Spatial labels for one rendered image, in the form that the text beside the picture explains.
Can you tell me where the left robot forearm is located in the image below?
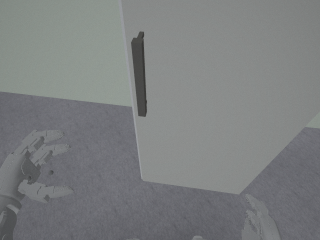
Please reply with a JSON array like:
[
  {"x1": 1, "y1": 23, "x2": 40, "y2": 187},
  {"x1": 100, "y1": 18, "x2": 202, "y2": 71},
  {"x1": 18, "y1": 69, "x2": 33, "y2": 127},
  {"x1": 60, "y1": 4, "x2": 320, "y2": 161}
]
[{"x1": 0, "y1": 194, "x2": 22, "y2": 240}]

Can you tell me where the fridge door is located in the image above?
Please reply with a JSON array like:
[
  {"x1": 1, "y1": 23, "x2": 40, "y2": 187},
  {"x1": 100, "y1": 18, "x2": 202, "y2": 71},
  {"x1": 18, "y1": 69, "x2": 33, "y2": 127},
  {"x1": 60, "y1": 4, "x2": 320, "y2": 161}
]
[{"x1": 121, "y1": 0, "x2": 320, "y2": 195}]

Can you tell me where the left robot hand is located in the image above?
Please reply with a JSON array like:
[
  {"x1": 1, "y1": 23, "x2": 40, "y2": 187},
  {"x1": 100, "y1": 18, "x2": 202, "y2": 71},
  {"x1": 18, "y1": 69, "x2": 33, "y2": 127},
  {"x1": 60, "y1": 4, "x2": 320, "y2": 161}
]
[{"x1": 0, "y1": 129, "x2": 74, "y2": 203}]

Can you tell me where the robot right shin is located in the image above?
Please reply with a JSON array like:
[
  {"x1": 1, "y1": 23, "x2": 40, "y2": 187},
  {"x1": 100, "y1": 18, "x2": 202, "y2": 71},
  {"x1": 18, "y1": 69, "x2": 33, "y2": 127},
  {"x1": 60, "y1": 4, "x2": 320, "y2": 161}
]
[{"x1": 193, "y1": 235, "x2": 203, "y2": 239}]

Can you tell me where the right robot hand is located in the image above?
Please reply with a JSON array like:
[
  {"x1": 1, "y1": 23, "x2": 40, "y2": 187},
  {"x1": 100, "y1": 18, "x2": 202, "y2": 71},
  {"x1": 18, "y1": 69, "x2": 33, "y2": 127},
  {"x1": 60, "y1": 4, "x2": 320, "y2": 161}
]
[{"x1": 241, "y1": 193, "x2": 282, "y2": 240}]

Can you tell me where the handle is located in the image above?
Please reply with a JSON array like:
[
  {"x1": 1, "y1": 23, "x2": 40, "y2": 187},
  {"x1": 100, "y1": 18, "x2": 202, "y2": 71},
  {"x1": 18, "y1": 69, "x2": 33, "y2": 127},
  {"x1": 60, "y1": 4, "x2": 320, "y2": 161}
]
[{"x1": 131, "y1": 31, "x2": 147, "y2": 117}]

